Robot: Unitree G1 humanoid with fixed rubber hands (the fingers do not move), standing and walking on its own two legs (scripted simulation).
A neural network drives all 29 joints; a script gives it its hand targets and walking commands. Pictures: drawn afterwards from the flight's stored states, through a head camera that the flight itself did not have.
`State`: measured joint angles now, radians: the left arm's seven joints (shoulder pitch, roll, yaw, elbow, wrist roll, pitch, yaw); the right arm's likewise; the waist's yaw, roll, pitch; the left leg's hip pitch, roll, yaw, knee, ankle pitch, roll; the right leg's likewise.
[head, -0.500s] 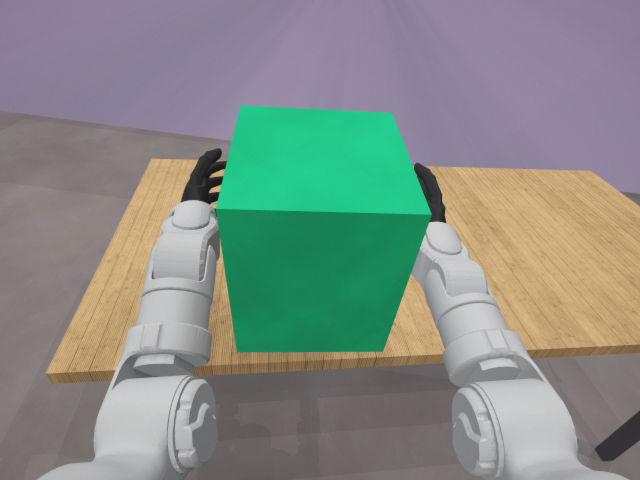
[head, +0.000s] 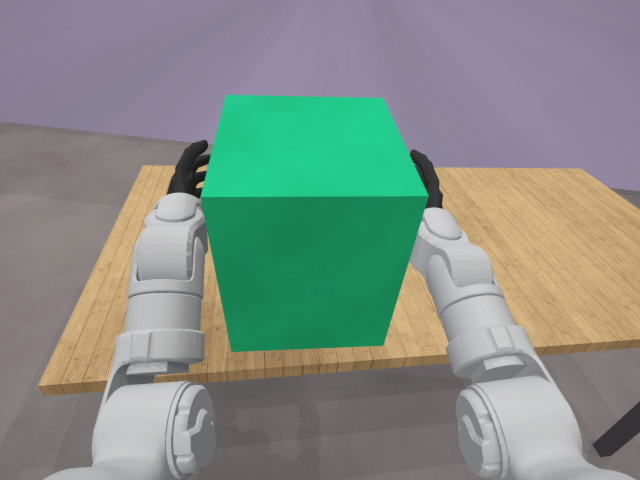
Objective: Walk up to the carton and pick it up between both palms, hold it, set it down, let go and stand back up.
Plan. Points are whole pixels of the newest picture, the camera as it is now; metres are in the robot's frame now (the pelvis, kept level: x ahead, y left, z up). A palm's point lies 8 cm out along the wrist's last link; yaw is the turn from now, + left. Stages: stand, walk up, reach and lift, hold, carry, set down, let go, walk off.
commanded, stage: reach and lift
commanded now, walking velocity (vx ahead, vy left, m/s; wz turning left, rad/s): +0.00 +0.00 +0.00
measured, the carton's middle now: (307, 224) +0.39 +0.00 +0.19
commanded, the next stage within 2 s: hold in 0.76 s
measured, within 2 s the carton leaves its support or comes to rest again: neither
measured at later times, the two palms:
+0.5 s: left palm (184, 189) +0.38 +0.14 +0.24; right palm (428, 197) +0.38 -0.15 +0.24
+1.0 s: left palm (179, 181) +0.38 +0.15 +0.25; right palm (431, 183) +0.37 -0.15 +0.26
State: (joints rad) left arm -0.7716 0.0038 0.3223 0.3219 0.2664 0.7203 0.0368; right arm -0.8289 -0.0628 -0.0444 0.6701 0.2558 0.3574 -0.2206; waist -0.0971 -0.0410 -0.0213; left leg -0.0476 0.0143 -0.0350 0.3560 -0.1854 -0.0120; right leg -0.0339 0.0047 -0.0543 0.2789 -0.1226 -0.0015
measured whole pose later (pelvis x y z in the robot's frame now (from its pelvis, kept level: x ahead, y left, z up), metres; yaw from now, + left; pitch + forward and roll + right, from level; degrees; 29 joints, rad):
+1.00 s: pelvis +0.01 +0.00 +0.00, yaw +0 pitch -7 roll -1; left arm -0.82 0.02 0.34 0.30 0.26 0.85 0.03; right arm -0.93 -0.12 0.00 0.67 0.36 0.52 -0.27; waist -0.09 -0.01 -0.07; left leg -0.05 0.03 -0.03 0.38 -0.21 -0.02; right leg -0.03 0.02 -0.05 0.28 -0.13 0.00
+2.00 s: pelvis +0.01 -0.01 +0.00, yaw +0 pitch -6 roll -1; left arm -0.88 0.05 0.36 0.33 0.24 0.88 0.01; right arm -1.00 -0.13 0.02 0.67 0.39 0.60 -0.31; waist -0.07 0.00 -0.10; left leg -0.07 0.03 -0.04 0.39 -0.21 -0.02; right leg -0.04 0.03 -0.06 0.28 -0.13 -0.01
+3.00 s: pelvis +0.01 +0.00 +0.00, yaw +0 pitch -6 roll -2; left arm -0.89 0.06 0.35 0.35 0.23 0.87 0.01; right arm -1.00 -0.13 0.00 0.68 0.39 0.60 -0.31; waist -0.08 0.00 -0.11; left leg -0.08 0.03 -0.05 0.40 -0.21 -0.02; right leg -0.05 0.02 -0.06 0.28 -0.13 -0.01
